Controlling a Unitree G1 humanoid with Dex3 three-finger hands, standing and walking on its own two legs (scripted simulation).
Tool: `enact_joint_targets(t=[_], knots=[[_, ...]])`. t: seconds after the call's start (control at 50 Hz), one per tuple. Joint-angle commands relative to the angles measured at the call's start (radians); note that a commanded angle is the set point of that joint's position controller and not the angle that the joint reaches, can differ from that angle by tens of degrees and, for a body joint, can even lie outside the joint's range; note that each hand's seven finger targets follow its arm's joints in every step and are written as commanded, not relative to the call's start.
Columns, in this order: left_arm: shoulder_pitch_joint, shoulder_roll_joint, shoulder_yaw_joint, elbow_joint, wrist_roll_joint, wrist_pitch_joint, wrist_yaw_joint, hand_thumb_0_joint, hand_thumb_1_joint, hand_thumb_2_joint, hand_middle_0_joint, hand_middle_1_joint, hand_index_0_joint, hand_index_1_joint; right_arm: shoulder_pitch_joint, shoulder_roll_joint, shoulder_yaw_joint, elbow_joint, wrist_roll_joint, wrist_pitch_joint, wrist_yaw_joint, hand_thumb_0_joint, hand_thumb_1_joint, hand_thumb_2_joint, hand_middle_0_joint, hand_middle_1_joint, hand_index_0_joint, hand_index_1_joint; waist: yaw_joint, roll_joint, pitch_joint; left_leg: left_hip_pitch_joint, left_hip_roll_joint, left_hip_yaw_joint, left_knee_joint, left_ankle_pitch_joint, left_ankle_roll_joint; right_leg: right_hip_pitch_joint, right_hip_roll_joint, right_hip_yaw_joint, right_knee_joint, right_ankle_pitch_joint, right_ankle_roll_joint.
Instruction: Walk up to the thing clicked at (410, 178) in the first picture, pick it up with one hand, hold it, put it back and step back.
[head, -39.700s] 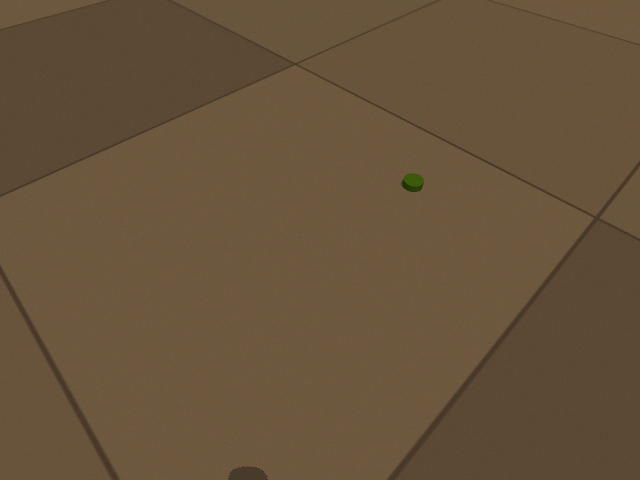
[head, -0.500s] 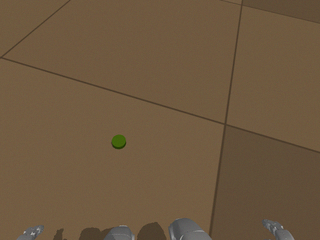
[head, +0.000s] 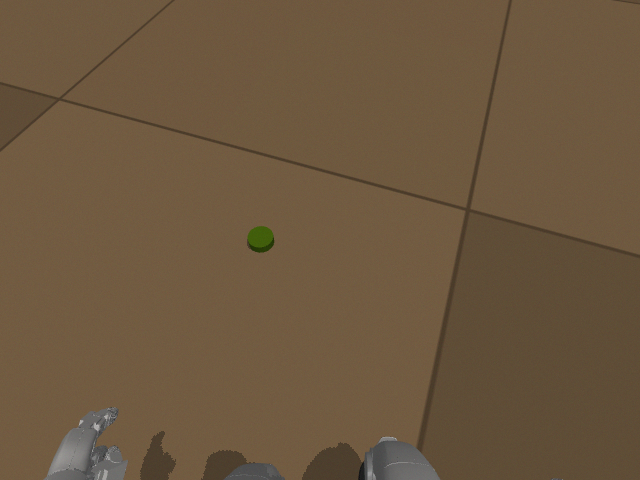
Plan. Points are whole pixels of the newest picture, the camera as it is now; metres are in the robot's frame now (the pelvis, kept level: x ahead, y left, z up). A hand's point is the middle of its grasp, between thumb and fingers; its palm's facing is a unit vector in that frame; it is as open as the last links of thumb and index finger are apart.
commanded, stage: step back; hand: left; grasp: from above
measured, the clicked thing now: (260, 239) +0.90 +0.22 -0.73
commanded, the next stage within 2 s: stand in 1.46 s
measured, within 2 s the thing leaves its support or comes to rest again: neither
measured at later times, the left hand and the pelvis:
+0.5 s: hand out of the picture -0.10 +0.23 -0.12, palm faces -0.01 -0.90 -0.44, open 7.4 cm; pelvis -0.16 -0.04 +0.01, yaw -2 degrees
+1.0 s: hand out of the picture -0.09 +0.23 -0.13, palm faces +0.06 -0.92 -0.40, open 7.4 cm; pelvis -0.15 -0.04 +0.01, yaw +3 degrees
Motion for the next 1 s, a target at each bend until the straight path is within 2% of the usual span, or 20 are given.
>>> enact_joint_targets(t=[0.0, 0.04, 0.1, 0.2, 0.26, 0.28, 0.3, 0.32, 0.38, 0.52, 0.6, 0.62, 0.64, 0.66, 0.74, 0.84, 0.86, 0.9, 0.92, 0.98], knots=[[-0.04, 0.196, 0.061, -0.095, -0.024, -0.008, 0.017, 0.0, 0.9, 0.9, -0.2, -0.3, -0.2, -0.3, -0.002, -0.389, -0.093, -0.092, -0.01, -0.023, -0.006, 0.0, -0.9, -0.9, 0.2, 0.3, 0.2, 0.3, -0.029, 0.244, -0.219, -0.04, 0.449, -0.518, -0.315, 0.468, 0.275, -0.024, 0.116, 0.066, 0.292, -0.344, -0.018], [-0.038, 0.199, 0.068, -0.066, -0.017, 0.001, 0.02, 0.0, 0.9, 0.9, -0.2, -0.3, -0.2, -0.3, -0.052, -0.325, -0.084, -0.092, -0.015, -0.035, -0.017, 0.0, -0.9, -0.9, 0.2, 0.3, 0.2, 0.3, -0.004, 0.106, -0.195, -0.062, 0.404, -0.403, -0.269, 0.547, 0.275, -0.042, 0.138, 0.228, 0.507, -0.313, -0.03], [0.071, 0.202, 0.072, -0.008, -0.027, -0.003, 0.012, 0.0, 0.9, 0.9, -0.2, -0.3, -0.2, -0.3, -0.121, -0.262, -0.063, -0.109, -0.019, -0.028, -0.023, 0.0, -0.9, -0.9, 0.2, 0.3, 0.2, 0.3, 0.05, 0.142, -0.182, -0.057, 0.326, -0.239, -0.217, 0.529, 0.235, -0.035, 0.142, 0.181, 0.538, -0.24, -0.015], [0.055, 0.174, 0.059, 0.006, -0.014, -0.039, 0.001, 0.0, 0.9, 0.9, -0.2, -0.3, -0.2, -0.3, -0.05, -0.252, -0.066, -0.099, -0.026, -0.01, -0.014, 0.0, -0.9, -0.9, 0.2, 0.3, 0.2, 0.3, -0.012, 0.188, -0.246, 0.126, 0.284, -0.203, -0.137, 0.438, 0.216, 0.027, 0.084, 0.07, 0.018, -0.233, 0.008], [0.167, 0.173, 0.062, 0.098, 0.001, -0.063, 0.006, 0.0, 0.9, 0.9, -0.2, -0.3, -0.2, -0.3, -0.086, -0.251, -0.058, -0.093, -0.006, 0.016, -0.002, 0.0, -0.9, -0.9, 0.2, 0.3, 0.2, 0.3, 0.041, 0.172, -0.268, -0.046, 0.22, -0.136, -0.023, 0.254, 0.131, 0.282, 0.103, 0.019, -0.354, 0.012, -0.025], [0.174, 0.242, 0.081, 0.102, 0.017, -0.071, 0.008, 0.0, 0.9, 0.9, -0.2, -0.3, -0.2, -0.3, -0.079, -0.185, -0.039, -0.105, -0.005, 0.017, 0.002, 0.0, -0.9, -0.9, 0.2, 0.3, 0.2, 0.3, 0.034, -0.002, -0.211, -0.273, 0.113, -0.096, 0.105, 0.026, 0.063, 0.334, -0.011, 0.26, -0.37, -0.094, -0.06], [0.109, 0.368, 0.11, 0.069, 0.013, -0.066, 0.008, 0.0, 0.9, 0.9, -0.2, -0.3, -0.2, -0.3, -0.137, -0.159, -0.038, -0.133, 0.001, 0.017, -0.011, 0.0, -0.9, -0.9, 0.2, 0.3, 0.2, 0.3, 0.069, -0.23, -0.169, -0.308, -0.014, -0.102, 0.262, -0.222, 0.004, 0.088, -0.29, 0.572, -0.473, -0.222, -0.215], [0.039, 0.409, 0.114, 0.041, 0.019, -0.071, 0.011, 0.0, 0.9, 0.9, -0.2, -0.3, -0.2, -0.3, -0.158, -0.219, -0.063, -0.124, -0.004, 0.023, -0.016, 0.0, -0.9, -0.9, 0.2, 0.3, 0.2, 0.3, 0.072, -0.216, -0.087, -0.249, 0.019, -0.21, 0.434, -0.233, -0.019, -0.105, -0.384, 0.696, -0.529, -0.311, -0.296], [-0.051, 0.276, 0.082, 0.045, 0.012, -0.086, 0.02, 0.0, 0.9, 0.9, -0.2, -0.3, -0.2, -0.3, -0.064, -0.208, -0.055, -0.054, 0.007, 0.012, -0.004, 0.0, -0.9, -0.9, 0.2, 0.3, 0.2, 0.3, -0.012, -0.063, -0.071, -0.284, -0.03, -0.184, 0.504, -0.074, -0.015, 0.018, -0.177, 0.325, -0.371, -0.069, -0.172], [0.091, 0.292, 0.097, 0.091, 0.017, -0.101, 0.005, 0.0, 0.9, 0.9, -0.2, -0.3, -0.2, -0.3, -0.106, -0.205, -0.057, -0.036, -0.025, -0.014, 0.032, 0.0, -0.9, -0.9, 0.2, 0.3, 0.2, 0.3, 0.084, -0.157, -0.082, -0.239, 0.038, -0.077, 0.114, -0.169, -0.037, 0.179, -0.205, 0.371, -0.427, -0.44, -0.192], [0.046, 0.249, 0.062, 0.087, 0.007, -0.081, -0.007, 0.0, 0.9, 0.9, -0.2, -0.3, -0.2, -0.3, 0.042, -0.192, -0.072, 0.05, -0.02, -0.04, 0.034, 0.0, -0.9, -0.9, 0.2, 0.3, 0.2, 0.3, -0.004, -0.086, -0.141, 0.147, 0.004, 0.017, -0.264, -0.011, 0.013, 0.027, -0.121, 0.184, -0.276, -0.256, -0.125], [0.066, 0.195, 0.039, 0.088, 0.005, -0.078, -0.009, 0.0, 0.9, 0.9, -0.2, -0.3, -0.2, -0.3, 0.076, -0.223, -0.087, 0.063, -0.029, -0.047, 0.029, 0.0, -0.9, -0.9, 0.2, 0.3, 0.2, 0.3, -0.025, 0.048, -0.157, 0.269, 0.094, -0.167, -0.324, -0.111, 0.041, -0.122, -0.054, 0.113, -0.116, -0.256, -0.083], [0.019, 0.148, 0.025, 0.076, -0.017, -0.081, -0.011, 0.0, 0.9, 0.9, -0.2, -0.3, -0.2, -0.3, 0.065, -0.309, -0.095, 0.046, -0.03, -0.053, 0.026, 0.0, -0.9, -0.9, 0.2, 0.3, 0.2, 0.3, -0.043, 0.245, -0.139, 0.202, 0.332, -0.571, -0.464, -0.467, 0.155, -0.251, 0.08, -0.018, 0.081, -0.263, -0.018], [-0.039, 0.244, 0.055, 0.085, -0.004, -0.087, -0.004, 0.0, 0.9, 0.9, -0.2, -0.3, -0.2, -0.3, 0.047, -0.361, -0.107, 0.032, -0.021, -0.057, 0.029, 0.0, -0.9, -0.9, 0.2, 0.3, 0.2, 0.3, -0.063, 0.149, -0.06, 0.04, 0.405, -0.648, -0.49, -0.509, 0.252, -0.199, 0.032, 0.084, 0.173, -0.28, -0.022], [0.043, 0.21, 0.047, 0.129, -0.015, -0.104, -0.024, 0.0, 0.9, 0.9, -0.2, -0.3, -0.2, -0.3, -0.022, -0.26, -0.074, 0.032, -0.022, -0.071, 0.021, 0.0, -0.9, -0.9, 0.2, 0.3, 0.2, 0.3, -0.002, 0.15, -0.084, 0.057, 0.28, -0.332, -0.363, -0.115, 0.18, -0.077, 0.017, 0.058, 0.07, -0.164, -0.026], [0.14, 0.178, 0.054, 0.192, -0.008, -0.11, -0.019, 0.0, 0.9, 0.9, -0.2, -0.3, -0.2, -0.3, -0.098, -0.221, -0.06, 0.011, -0.013, -0.038, 0.029, 0.0, -0.9, -0.9, 0.2, 0.3, 0.2, 0.3, 0.056, 0.157, -0.089, -0.195, 0.201, -0.184, -0.235, -0.198, 0.108, 0.297, 0.104, -0.032, -0.228, -0.014, -0.027], [0.158, 0.196, 0.061, 0.2, -0.001, -0.118, -0.011, 0.0, 0.9, 0.9, -0.2, -0.3, -0.2, -0.3, -0.073, -0.166, -0.041, 0.008, -0.009, -0.034, 0.026, 0.0, -0.9, -0.9, 0.2, 0.3, 0.2, 0.3, 0.067, 0.07, -0.108, -0.265, 0.156, -0.143, -0.115, -0.171, 0.074, 0.402, 0.075, 0.046, -0.297, -0.02, -0.033], [0.155, 0.338, 0.091, 0.181, 0.009, -0.13, -0.002, 0.0, 0.9, 0.9, -0.2, -0.3, -0.2, -0.3, -0.073, -0.155, -0.04, 0.001, -0.011, -0.031, 0.009, 0.0, -0.9, -0.9, 0.2, 0.3, 0.2, 0.3, 0.077, -0.146, -0.094, -0.339, 0.023, -0.094, 0.267, -0.251, 0.008, 0.257, -0.312, 0.618, -0.534, -0.401, -0.202], [0.101, 0.335, 0.091, 0.155, 0.005, -0.133, -0.002, 0.0, 0.9, 0.9, -0.2, -0.3, -0.2, -0.3, -0.043, -0.203, -0.055, 0.021, -0.009, -0.034, 0.006, 0.0, -0.9, -0.9, 0.2, 0.3, 0.2, 0.3, 0.052, -0.079, -0.057, -0.311, 0.05, -0.152, 0.316, -0.227, 0.007, 0.192, -0.339, 0.63, -0.525, -0.377, -0.252], [0.04, 0.259, 0.068, 0.143, -0.003, -0.141, 0.003, 0.0, 0.9, 0.9, -0.2, -0.3, -0.2, -0.3, -0.001, -0.184, -0.05, 0.064, -0.003, -0.043, 0.013, 0.0, -0.9, -0.9, 0.2, 0.3, 0.2, 0.3, 0.019, -0.06, -0.062, -0.24, 0.089, -0.142, 0.26, -0.102, 0.002, 0.158, -0.227, 0.376, -0.459, -0.106, -0.189]])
